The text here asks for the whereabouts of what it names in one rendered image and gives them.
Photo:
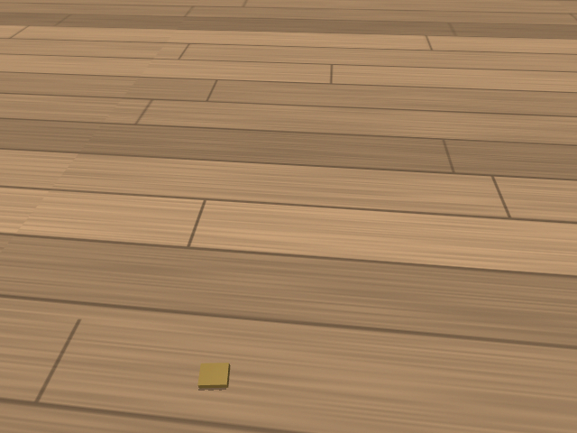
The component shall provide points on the small box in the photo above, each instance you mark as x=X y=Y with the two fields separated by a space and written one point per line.
x=214 y=375

